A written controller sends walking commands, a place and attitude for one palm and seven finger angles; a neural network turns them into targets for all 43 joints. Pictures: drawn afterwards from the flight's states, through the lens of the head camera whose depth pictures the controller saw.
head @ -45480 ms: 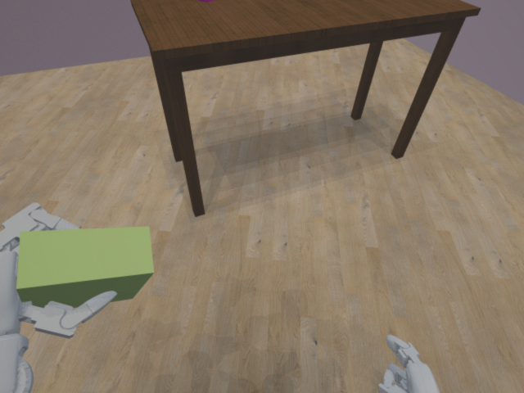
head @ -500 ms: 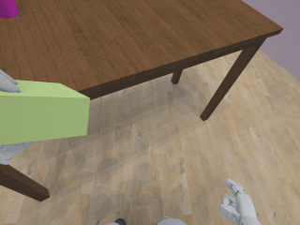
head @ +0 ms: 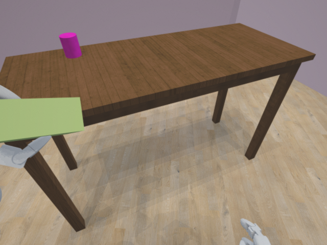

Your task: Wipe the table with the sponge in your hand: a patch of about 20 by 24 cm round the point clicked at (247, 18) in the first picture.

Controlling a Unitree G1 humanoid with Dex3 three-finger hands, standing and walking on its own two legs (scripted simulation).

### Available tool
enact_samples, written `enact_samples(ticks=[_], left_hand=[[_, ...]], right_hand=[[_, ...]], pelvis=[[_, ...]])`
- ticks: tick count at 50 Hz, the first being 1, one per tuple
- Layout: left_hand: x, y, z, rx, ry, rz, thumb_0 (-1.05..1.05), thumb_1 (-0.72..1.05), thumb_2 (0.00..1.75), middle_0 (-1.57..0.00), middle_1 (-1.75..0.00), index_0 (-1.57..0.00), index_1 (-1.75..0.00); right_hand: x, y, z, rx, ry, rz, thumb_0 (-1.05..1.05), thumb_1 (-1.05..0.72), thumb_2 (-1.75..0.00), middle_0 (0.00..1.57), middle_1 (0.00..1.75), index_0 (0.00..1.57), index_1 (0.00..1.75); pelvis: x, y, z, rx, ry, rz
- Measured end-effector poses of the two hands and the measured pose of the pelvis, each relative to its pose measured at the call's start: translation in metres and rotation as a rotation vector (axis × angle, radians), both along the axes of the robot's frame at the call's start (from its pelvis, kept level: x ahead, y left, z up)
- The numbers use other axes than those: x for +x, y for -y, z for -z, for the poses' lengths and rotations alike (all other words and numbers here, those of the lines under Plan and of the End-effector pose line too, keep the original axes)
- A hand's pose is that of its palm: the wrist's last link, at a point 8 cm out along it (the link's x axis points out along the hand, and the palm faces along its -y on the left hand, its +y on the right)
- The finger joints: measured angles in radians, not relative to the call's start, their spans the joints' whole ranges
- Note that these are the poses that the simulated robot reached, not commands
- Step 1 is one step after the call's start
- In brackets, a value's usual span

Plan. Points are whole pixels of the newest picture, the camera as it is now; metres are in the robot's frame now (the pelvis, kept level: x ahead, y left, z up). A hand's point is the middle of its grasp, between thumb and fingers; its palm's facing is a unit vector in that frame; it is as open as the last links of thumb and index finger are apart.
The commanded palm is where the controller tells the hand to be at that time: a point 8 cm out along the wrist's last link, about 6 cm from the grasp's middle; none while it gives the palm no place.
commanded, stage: stop stepping back and stand still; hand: left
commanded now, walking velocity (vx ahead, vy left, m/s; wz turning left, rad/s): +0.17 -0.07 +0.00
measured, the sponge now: (48, 120) +0.26 +0.21 +0.26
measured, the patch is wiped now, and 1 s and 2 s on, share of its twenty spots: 1.00 1.00 1.00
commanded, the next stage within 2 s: stand and wait in 0.72 s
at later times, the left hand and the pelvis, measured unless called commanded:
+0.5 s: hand (33, 122) +0.23 +0.22 +0.27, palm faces +0.47 -0.79 -0.40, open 9.5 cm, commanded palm +0.16 +0.28 +0.30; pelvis +0.02 -0.01 +0.01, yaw +3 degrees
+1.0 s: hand (11, 127) +0.21 +0.23 +0.28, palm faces +0.50 -0.77 -0.40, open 9.5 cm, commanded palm +0.16 +0.29 +0.30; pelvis +0.01 +0.00 +0.01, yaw +2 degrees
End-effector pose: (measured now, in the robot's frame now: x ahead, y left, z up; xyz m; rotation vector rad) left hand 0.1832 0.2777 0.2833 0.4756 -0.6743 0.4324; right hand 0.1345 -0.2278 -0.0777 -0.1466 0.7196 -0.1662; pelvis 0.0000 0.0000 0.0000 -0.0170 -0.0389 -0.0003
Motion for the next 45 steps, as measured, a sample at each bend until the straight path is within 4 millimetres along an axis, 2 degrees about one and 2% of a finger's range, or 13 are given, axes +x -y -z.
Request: enact_samples(ticks=[5,9,12,16,22,25,28,32,35,40,45], left_hand=[[-0.029,0.008,0.0,0.066,0.046,0.01,-0.02,-0.51,1.08,-0.76,-1.38,-0.82,-1.42],[-0.042,0.0,-0.011,0.084,0.153,-0.009,-0.02,-0.51,1.08,-0.77,-1.37,-0.82,-1.41],[-0.035,-0.01,-0.021,0.077,0.179,-0.069,-0.02,-0.51,1.08,-0.77,-1.37,-0.82,-1.41],[-0.013,-0.016,-0.029,0.044,0.134,-0.123,-0.02,-0.51,1.08,-0.76,-1.38,-0.82,-1.41],[0.011,0.013,-0.003,0.052,-0.039,-0.019,-0.02,-0.51,1.08,-0.76,-1.38,-0.82,-1.42],[0.01,0.023,0.004,0.098,-0.09,0.033,-0.02,-0.51,1.08,-0.76,-1.38,-0.82,-1.42],[0.004,0.023,-0.003,0.163,-0.072,0.037,-0.02,-0.51,1.08,-0.77,-1.38,-0.82,-1.41],[-0.001,0.013,-0.022,0.216,-0.008,-0.033,-0.02,-0.51,1.08,-0.77,-1.37,-0.82,-1.41],[0.002,-0.002,-0.027,0.186,0.019,-0.093,-0.02,-0.51,1.08,-0.77,-1.37,-0.82,-1.41],[0.015,-0.018,-0.007,0.05,-0.047,-0.12,-0.02,-0.51,1.08,-0.76,-1.38,-0.82,-1.42],[0.009,-0.004,0.013,0.023,-0.124,-0.034,-0.02,-0.51,1.08,-0.76,-1.38,-0.82,-1.42]], right_hand=[[-0.003,-0.003,0.009,-0.019,-0.066,-0.073,0.02,-0.9,-0.89,0.21,0.3,0.2,0.3],[0.001,-0.004,0.011,-0.062,-0.083,-0.1,0.02,-0.9,-0.89,0.21,0.3,0.2,0.3],[0.007,-0.01,0.01,-0.033,-0.057,-0.092,0.02,-0.9,-0.89,0.2,0.3,0.2,0.3],[0.017,-0.019,0.009,0.036,-0.021,-0.118,0.02,-0.9,-0.89,0.2,0.3,0.2,0.3],[0.037,-0.015,0.009,0.072,-0.024,-0.126,0.02,-0.9,-0.89,0.21,0.3,0.2,0.3],[0.043,-0.008,0.001,0.039,-0.029,-0.104,0.02,-0.9,-0.89,0.21,0.3,0.2,0.3],[0.049,0.0,-0.003,-0.006,-0.034,-0.084,0.02,-0.9,-0.89,0.21,0.3,0.2,0.3],[0.059,0.003,-0.006,-0.021,-0.041,-0.086,0.02,-0.9,-0.89,0.2,0.3,0.2,0.3],[0.067,0.003,-0.008,-0.012,-0.03,-0.092,0.02,-0.91,-0.89,0.2,0.3,0.2,0.3],[0.072,0.0,-0.015,0.0,0.018,-0.089,0.02,-0.91,-0.89,0.2,0.3,0.2,0.3],[0.066,-0.006,-0.025,-0.016,0.043,-0.093,0.02,-0.91,-0.89,0.2,0.3,0.2,0.3]], pelvis=[[-0.004,0.004,0.004,-0.004,0.006,-0.029],[-0.005,-0.003,0.008,-0.004,0.011,-0.039],[-0.004,-0.002,0.005,0.017,0.019,-0.029],[0.003,0.006,0.0,0.025,0.01,-0.045],[0.01,0.009,-0.004,0.004,-0.01,-0.052],[0.016,0.008,-0.007,0.012,-0.028,-0.046],[0.021,0.005,-0.007,0.01,-0.037,-0.046],[0.026,0.005,-0.01,0.009,-0.033,-0.044],[0.027,0.005,-0.011,0.0,-0.026,-0.047],[0.023,0.002,-0.012,-0.006,-0.018,-0.044],[0.018,-0.001,-0.014,0.0,-0.024,-0.038]])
